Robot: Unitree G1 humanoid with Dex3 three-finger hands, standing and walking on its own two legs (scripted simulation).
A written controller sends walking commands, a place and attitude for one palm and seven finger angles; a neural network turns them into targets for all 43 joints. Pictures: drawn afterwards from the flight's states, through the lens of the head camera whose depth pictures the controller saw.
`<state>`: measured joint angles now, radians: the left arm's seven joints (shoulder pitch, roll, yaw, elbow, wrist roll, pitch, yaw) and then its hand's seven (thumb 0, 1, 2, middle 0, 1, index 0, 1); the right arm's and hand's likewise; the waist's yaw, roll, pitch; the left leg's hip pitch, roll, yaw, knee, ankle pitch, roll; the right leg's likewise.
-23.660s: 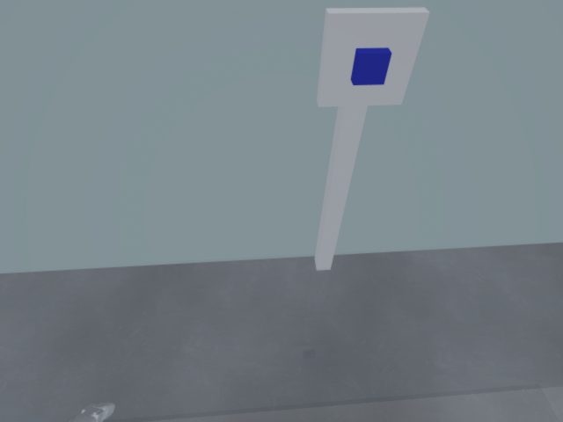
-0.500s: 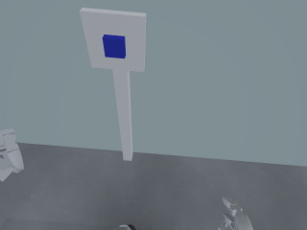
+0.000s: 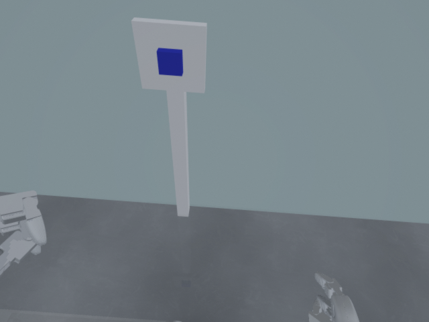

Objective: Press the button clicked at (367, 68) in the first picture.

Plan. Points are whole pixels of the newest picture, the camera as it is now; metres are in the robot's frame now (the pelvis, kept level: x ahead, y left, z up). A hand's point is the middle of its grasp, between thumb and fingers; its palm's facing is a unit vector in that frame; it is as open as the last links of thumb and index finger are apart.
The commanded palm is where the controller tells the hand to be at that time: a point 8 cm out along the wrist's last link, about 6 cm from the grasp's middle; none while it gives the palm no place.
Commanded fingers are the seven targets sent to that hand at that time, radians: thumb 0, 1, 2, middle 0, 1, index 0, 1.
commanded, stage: stop stepping back and stand still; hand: left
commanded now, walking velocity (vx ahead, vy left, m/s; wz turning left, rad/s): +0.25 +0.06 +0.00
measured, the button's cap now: (170, 61) +0.77 +0.20 +0.13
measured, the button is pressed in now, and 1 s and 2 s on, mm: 0 0 0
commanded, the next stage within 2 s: let the arm hang, fingers relaxed in 0.52 s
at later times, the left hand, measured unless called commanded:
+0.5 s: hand (30, 277) +0.13 +0.24 +0.16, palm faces +0.41 -0.79 -0.46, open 3.1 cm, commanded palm +0.07 +0.28 +0.18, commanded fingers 0.00 0.90 0.90 -1.30 -1.50 -1.30 -1.50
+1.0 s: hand out of the picture -0.02 +0.20 -0.17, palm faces +0.13 -0.96 -0.26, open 3.7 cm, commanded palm none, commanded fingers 0.00 0.90 0.90 -0.57 -0.70 -0.57 -0.70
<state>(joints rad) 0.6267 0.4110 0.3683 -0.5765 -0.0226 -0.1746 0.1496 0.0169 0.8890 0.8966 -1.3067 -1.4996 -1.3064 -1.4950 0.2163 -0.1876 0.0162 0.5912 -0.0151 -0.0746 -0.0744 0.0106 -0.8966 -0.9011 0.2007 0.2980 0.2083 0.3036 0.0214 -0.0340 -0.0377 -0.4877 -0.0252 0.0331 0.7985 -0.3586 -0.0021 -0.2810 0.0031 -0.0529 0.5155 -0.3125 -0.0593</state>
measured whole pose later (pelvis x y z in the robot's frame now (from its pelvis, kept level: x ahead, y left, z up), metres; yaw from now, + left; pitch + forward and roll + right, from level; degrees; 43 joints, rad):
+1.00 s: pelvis -0.04 -0.01 -0.01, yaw +7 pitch -1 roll +0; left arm 0.30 0.24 0.02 0.85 0.01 0.04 0.02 0.02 0.90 0.90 -0.87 -1.12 -0.89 -1.06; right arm 0.27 -0.20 0.00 0.90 -0.03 0.03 -0.01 0.01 -0.90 -0.90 0.20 0.30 0.20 0.30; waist -0.01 0.00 0.06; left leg -0.31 0.03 -0.06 0.57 -0.25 -0.04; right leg -0.29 0.02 -0.01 0.58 -0.27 -0.01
